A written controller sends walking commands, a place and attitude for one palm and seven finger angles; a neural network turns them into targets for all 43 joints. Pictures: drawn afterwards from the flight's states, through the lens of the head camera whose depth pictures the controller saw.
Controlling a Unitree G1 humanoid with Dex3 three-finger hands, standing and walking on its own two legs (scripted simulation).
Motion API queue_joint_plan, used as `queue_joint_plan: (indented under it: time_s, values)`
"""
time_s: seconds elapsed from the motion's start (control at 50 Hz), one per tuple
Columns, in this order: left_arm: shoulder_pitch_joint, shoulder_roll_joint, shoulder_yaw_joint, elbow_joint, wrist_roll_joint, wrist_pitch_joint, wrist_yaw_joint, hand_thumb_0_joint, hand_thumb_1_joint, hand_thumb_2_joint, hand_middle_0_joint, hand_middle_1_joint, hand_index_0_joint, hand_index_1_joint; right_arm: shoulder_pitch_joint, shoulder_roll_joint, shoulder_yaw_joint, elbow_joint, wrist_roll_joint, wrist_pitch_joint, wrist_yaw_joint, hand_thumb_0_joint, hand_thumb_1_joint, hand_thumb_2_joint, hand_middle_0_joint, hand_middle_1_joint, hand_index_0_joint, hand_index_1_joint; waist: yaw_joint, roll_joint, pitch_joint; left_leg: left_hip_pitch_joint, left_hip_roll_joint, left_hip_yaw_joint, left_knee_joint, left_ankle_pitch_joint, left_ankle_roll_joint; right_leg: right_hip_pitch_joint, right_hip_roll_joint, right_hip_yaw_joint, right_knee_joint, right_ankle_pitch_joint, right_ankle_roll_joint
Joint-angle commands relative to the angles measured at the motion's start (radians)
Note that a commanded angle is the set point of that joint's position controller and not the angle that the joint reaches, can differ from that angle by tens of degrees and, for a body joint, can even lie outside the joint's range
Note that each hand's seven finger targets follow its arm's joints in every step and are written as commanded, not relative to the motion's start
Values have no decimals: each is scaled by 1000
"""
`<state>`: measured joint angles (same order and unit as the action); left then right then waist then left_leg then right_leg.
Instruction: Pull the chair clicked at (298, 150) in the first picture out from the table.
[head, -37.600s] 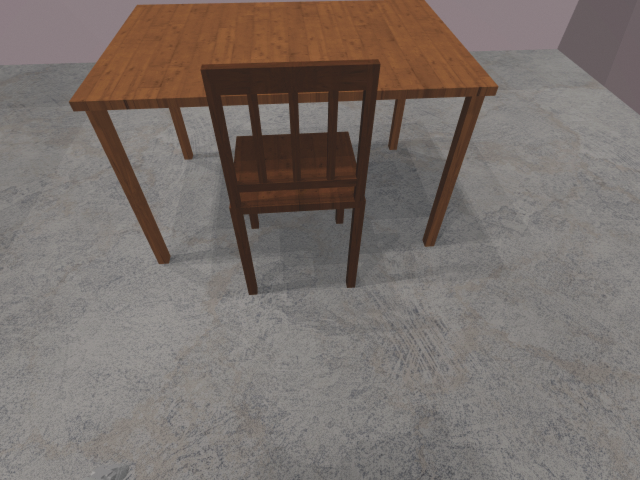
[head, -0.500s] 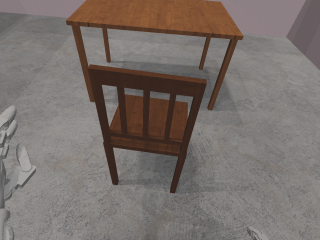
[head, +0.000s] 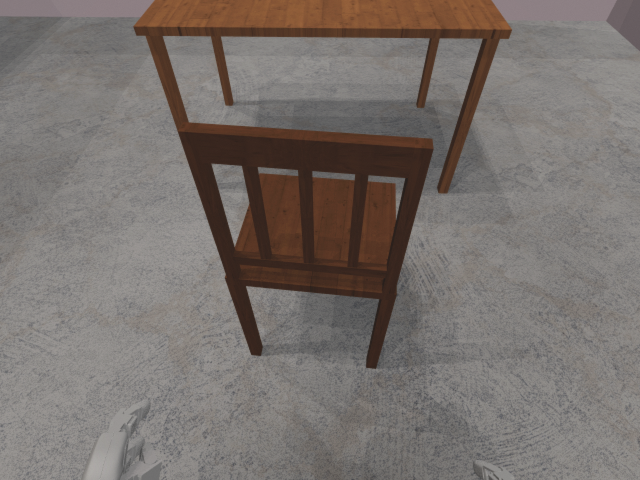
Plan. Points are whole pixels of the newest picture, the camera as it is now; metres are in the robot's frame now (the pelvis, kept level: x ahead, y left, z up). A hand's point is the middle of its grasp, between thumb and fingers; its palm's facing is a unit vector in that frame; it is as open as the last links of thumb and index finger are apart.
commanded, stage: let the arm hang, fingers relaxed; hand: left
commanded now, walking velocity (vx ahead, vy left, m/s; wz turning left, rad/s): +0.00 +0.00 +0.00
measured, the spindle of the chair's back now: (307, 219) +0.58 +0.05 -0.08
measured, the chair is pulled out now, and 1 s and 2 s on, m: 0.63 0.63 0.63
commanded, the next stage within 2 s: look to check the result in 0.94 s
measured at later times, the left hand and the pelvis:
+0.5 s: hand out of the picture +0.00 +0.20 -0.14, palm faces -0.01 -0.96 -0.28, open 7.3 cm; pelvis -0.01 -0.01 +0.02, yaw +0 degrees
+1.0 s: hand out of the picture -0.01 +0.15 -0.16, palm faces +0.00 -0.98 -0.18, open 7.3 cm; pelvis -0.01 -0.01 +0.02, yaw -1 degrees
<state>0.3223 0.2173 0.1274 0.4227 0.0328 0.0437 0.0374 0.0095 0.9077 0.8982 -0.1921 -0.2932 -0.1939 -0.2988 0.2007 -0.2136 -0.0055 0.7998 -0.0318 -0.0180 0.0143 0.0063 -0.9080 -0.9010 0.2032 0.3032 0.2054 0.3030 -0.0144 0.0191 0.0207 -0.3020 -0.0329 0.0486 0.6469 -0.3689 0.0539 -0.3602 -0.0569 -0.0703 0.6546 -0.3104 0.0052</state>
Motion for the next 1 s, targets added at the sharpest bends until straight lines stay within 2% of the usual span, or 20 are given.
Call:
queue_joint_plan:
  time_s: [0.0, 0.02, 0.04, 0.06, 0.08, 0.1, 0.12, 0.16, 0.24, 0.26, 0.36, 0.4, 0.46, 0.48, 0.58, 0.66, 0.68, 0.8, 0.94, 0.98]
  values:
    - [61, 113, -58, 100, -3, -44, -12, 0, 900, 900, -200, -300, -200, -300, 7, -121, -27, -66, 10, -22, -25, 0, -900, -900, 200, 300, 200, 300, 32, -62, -132, 32, 117, -160, -124, 546, -5, 234, -64, 121, -124, 416, -60]
    - [49, 124, -67, 160, -8, -48, -10, 0, 900, 900, -200, -300, -200, -300, 21, -106, -24, -39, 15, -15, -25, 0, -900, -900, 200, 300, 200, 300, 21, -47, -147, 69, 95, -130, -119, 451, -21, 235, -94, 147, -148, 428, -84]
    - [30, 129, -77, 212, -14, -50, -10, 0, 900, 900, -200, -300, -200, -300, 35, -96, -19, -15, 18, -11, -26, 0, -900, -900, 200, 300, 200, 300, 9, 4, -149, 105, 89, -118, -133, 417, -27, 224, -101, 146, -158, 412, -90]
    - [13, 123, -86, 257, -19, -51, -9, 0, 900, 900, -200, -300, -200, -300, 49, -86, -16, 7, 18, -10, -28, 0, -900, -900, 200, 300, 200, 300, 4, 86, -138, 122, 99, -119, -165, 421, -27, 219, -87, 129, -164, 368, -81]
    - [13, 119, -96, 296, -21, -51, -8, 0, 900, 900, -200, -300, -200, -300, 52, -83, -9, 24, 18, -11, -30, 0, -900, -900, 200, 300, 200, 300, 8, 138, -119, 131, 111, -130, -187, 465, -20, 223, -63, 110, -179, 360, -63]
    - [30, 76, -80, 310, -15, -49, -2, 0, 900, 900, -200, -300, -200, -300, 64, -68, -17, 36, 12, -11, -34, 0, -900, -900, 200, 300, 200, 300, 10, 214, -125, 134, 123, -130, -199, 480, -17, 232, -57, 87, -188, 330, -56]
    - [28, 73, -83, 330, -17, -46, 1, 0, 900, 900, -200, -300, -200, -300, 67, -57, -17, 46, 12, -6, -35, 0, -900, -900, 200, 300, 200, 300, 12, 255, -103, 124, 123, -134, -214, 468, -14, 234, -47, 74, -198, 291, -51]
    - [8, 74, -98, 379, -22, -41, 0, 0, 900, 900, -200, -300, -200, -300, 80, -52, -15, 66, 16, 2, -36, 0, -900, -900, 200, 300, 200, 300, 14, 239, -63, 104, 128, -132, -241, 407, -14, 236, -38, 63, -218, 238, -47]
    - [-20, 67, -110, 441, -23, -40, -5, 0, 900, 900, -200, -300, -200, -300, 125, -59, -17, 99, 20, 11, -35, 0, -900, -900, 200, 300, 200, 300, 12, 27, 32, 44, 135, -149, -286, 251, -7, 223, -41, 69, -264, 171, -43]
    - [-23, 64, -111, 452, -22, -40, -5, 0, 900, 900, -200, -300, -200, -300, 134, -60, -18, 106, 20, 11, -34, 0, -900, -900, 200, 300, 200, 300, 11, -1, 45, 42, 135, -151, -298, 224, -5, 214, -44, 71, -271, 153, -42]
    - [-7, 64, -118, 502, -24, -40, -3, 0, 900, 900, -200, -300, -200, -300, 162, -60, -14, 147, 20, 12, -32, 0, -900, -900, 200, 300, 200, 300, 12, -72, 63, 64, 130, -141, -319, 147, 0, 176, -52, 93, -298, 87, -41]
    - [5, 69, -118, 516, -24, -42, -2, 0, 900, 900, -200, -300, -200, -300, 171, -57, -11, 164, 20, 11, -31, 0, -900, -900, 200, 300, 200, 300, 17, -52, 48, 62, 126, -137, -320, 145, 2, 188, -55, 101, -300, 80, -43]
    - [18, 69, -120, 535, -25, -46, 1, 0, 900, 900, -200, -300, -200, -300, 188, -44, -8, 186, 22, 10, -32, 0, -900, -900, 200, 300, 200, 300, 14, -72, 38, 89, 124, -122, -309, 174, 0, 179, -61, 109, -306, 93, -44]
    - [13, 68, -122, 540, -26, -46, 1, 0, 900, 900, -200, -300, -200, -300, 195, -35, -6, 194, 23, 12, -32, 0, -900, -900, 200, 300, 200, 300, 14, -81, 58, 73, 123, -124, -314, 161, 2, 179, -57, 105, -313, 80, -46]
    - [37, 61, -127, 568, -26, -47, 3, 0, 900, 900, -200, -300, -200, -300, 210, -15, 0, 227, 24, 13, -33, 0, -900, -900, 200, 300, 200, 300, 16, -38, 84, 73, 119, -115, -312, 142, 0, 151, -59, 115, -327, 49, -50]
    - [48, 45, -127, 585, -27, -50, 5, 0, 900, 900, -200, -300, -200, -300, 222, -3, 1, 242, 24, 8, -37, 0, -900, -900, 200, 300, 200, 300, 15, 0, 75, 82, 122, -112, -310, 173, -4, 154, -60, 118, -314, 85, -52]
    - [46, 43, -127, 589, -26, -50, 5, 0, 900, 900, -200, -300, -200, -300, 227, 4, 2, 245, 25, 8, -38, 0, -900, -900, 200, 300, 200, 300, 15, -10, 85, 70, 123, -114, -312, 170, -2, 159, -57, 111, -317, 85, -53]
    - [56, 20, -127, 607, -26, -52, 6, 0, 900, 900, -200, -300, -200, -300, 233, 13, 0, 254, 24, 4, -44, 0, -900, -900, 200, 300, 200, 300, 14, 21, 76, 82, 125, -114, -308, 194, -4, 161, -56, 113, -310, 115, -55]
    - [53, 4, -126, 614, -26, -54, 6, 0, 900, 900, -200, -300, -200, -300, 241, 20, -2, 260, 26, 0, -47, 0, -900, -900, 200, 300, 200, 300, 10, -22, 67, 101, 131, -115, -305, 229, -2, 161, -59, 103, -305, 144, -53]
    - [54, 4, -127, 614, -26, -53, 7, 0, 900, 900, -200, -300, -200, -300, 240, 20, -2, 261, 26, 1, -47, 0, -900, -900, 200, 300, 200, 300, 10, -9, 77, 97, 132, -116, -313, 217, 0, 157, -53, 101, -305, 136, -52]
